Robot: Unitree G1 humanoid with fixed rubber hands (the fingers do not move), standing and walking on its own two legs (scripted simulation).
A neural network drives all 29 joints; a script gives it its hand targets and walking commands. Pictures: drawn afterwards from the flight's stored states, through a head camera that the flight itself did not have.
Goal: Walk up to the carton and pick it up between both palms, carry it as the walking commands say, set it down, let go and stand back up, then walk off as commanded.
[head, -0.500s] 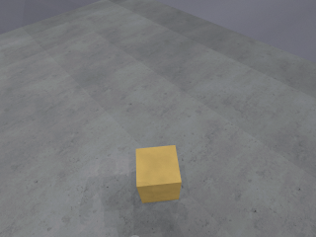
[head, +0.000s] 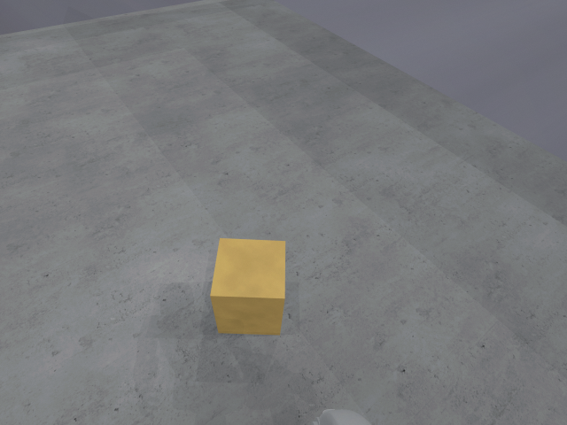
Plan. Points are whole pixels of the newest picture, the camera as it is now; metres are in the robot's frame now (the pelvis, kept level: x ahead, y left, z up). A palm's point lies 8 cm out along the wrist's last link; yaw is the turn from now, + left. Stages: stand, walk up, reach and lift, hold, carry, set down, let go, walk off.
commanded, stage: walk off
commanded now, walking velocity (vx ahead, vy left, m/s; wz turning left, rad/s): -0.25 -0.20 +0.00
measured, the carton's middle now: (250, 288) +0.65 +0.12 -0.62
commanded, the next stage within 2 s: none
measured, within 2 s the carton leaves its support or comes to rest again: neither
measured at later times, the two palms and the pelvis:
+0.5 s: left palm out of the picture -0.05 +0.10 -0.13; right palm out of the picture -0.05 -0.42 -0.14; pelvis -0.12 -0.15 +0.00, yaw +2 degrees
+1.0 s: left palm out of the picture -0.18 +0.01 -0.14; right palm out of the picture -0.18 -0.56 -0.14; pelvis -0.24 -0.28 -0.02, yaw -1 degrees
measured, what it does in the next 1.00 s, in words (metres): steps to the right: right foot, then left foot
